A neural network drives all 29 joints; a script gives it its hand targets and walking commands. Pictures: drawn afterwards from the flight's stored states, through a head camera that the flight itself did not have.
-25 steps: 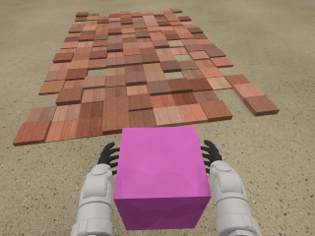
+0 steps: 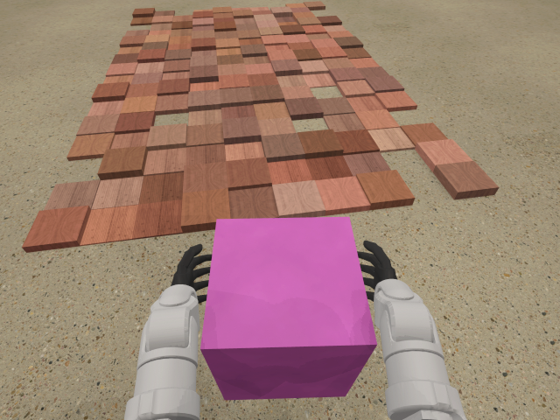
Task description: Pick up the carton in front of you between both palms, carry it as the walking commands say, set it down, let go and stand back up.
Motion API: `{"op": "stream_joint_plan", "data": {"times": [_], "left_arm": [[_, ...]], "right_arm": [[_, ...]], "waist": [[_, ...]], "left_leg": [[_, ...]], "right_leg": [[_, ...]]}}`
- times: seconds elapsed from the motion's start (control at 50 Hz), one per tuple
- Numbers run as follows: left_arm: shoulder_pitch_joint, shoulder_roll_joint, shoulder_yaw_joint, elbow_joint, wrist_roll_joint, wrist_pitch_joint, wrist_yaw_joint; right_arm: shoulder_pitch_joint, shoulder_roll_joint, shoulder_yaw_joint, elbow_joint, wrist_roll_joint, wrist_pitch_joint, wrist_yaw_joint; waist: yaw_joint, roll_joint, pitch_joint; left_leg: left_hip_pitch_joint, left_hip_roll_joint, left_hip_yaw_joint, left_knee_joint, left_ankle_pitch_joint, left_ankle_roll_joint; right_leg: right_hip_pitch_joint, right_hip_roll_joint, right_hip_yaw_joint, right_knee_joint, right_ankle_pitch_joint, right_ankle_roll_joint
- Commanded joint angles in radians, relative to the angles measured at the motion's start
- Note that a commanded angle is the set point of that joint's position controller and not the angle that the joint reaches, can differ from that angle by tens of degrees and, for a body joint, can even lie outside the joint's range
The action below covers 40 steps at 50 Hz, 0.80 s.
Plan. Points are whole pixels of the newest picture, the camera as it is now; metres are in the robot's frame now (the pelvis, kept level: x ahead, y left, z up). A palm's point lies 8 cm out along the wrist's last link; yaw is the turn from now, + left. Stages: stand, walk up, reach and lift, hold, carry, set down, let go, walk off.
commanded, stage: reach and lift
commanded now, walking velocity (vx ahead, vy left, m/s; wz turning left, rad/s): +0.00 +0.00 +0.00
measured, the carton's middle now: (284, 312) +0.30 +0.00 -0.04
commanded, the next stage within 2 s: hold in 0.40 s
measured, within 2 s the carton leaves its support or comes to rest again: neither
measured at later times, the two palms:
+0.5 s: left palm (181, 290) +0.29 +0.15 +0.05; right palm (387, 285) +0.29 -0.15 +0.05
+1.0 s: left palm (179, 293) +0.29 +0.15 +0.05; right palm (389, 287) +0.29 -0.15 +0.05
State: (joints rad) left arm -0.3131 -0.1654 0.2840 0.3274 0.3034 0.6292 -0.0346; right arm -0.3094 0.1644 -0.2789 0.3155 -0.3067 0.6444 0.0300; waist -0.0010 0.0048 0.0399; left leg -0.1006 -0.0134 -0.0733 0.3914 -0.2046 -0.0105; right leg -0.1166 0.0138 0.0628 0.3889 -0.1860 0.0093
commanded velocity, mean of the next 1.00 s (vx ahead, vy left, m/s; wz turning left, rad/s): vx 0.00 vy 0.00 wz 0.00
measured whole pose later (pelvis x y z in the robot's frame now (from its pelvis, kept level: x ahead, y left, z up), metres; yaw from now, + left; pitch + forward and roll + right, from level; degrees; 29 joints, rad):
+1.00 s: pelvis -0.01 +0.00 +0.00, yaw +0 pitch -8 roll +0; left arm -0.30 -0.16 0.26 0.24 0.28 0.75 -0.03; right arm -0.30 0.16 -0.25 0.23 -0.28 0.76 0.02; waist 0.00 0.01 0.05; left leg -0.03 -0.01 -0.08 0.37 -0.19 -0.01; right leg -0.05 0.01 0.06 0.36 -0.17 0.01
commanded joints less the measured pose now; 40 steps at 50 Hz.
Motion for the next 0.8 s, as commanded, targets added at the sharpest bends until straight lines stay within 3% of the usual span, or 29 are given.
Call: {"op": "stream_joint_plan", "data": {"times": [0.0,0.16,0.38,0.48,0.6,0.78], "left_arm": [[-0.400,-0.885,-0.510,-0.007,-0.208,-0.008,-0.205],[-0.355,-0.878,-0.533,-0.060,-0.225,0.013,-0.200],[-0.359,-0.876,-0.548,-0.093,-0.238,0.041,-0.197],[-0.332,-0.874,-0.608,-0.183,-0.275,0.078,-0.186],[-0.340,-0.823,-0.555,-0.145,-0.243,0.117,-0.185],[-0.441,-0.853,-0.555,-0.116,-0.247,0.105,-0.199]], "right_arm": [[-0.407,0.899,0.515,-0.017,0.217,-0.017,0.205],[-0.363,0.886,0.536,-0.068,0.235,0.003,0.201],[-0.370,0.869,0.552,-0.107,0.247,0.030,0.200],[-0.351,0.869,0.613,-0.192,0.284,0.067,0.194],[-0.353,0.822,0.555,-0.150,0.254,0.105,0.190],[-0.451,0.863,0.560,-0.122,0.258,0.097,0.200]], "waist": [[0.001,-0.007,-0.262],[0.001,-0.003,-0.255],[-0.001,-0.002,-0.237],[0.002,0.000,-0.271],[0.003,-0.001,-0.145],[0.002,-0.002,-0.178]], "left_leg": [[0.043,-0.084,0.006,-0.065,0.182,0.010],[0.065,-0.086,0.001,-0.077,0.232,0.007],[0.069,-0.082,-0.002,-0.086,0.210,0.006],[0.111,-0.081,-0.008,-0.096,0.276,0.001],[0.054,-0.076,0.006,-0.119,0.104,0.009],[0.040,-0.072,0.006,-0.101,0.037,0.014]], "right_leg": [[0.117,0.079,0.001,-0.051,0.193,0.002],[0.135,0.082,0.003,-0.060,0.236,0.004],[0.134,0.084,-0.001,-0.067,0.203,0.003],[0.172,0.085,0.003,-0.079,0.262,0.005],[0.126,0.078,-0.001,-0.102,0.099,-0.003],[0.120,0.072,-0.006,-0.084,0.042,-0.004]]}}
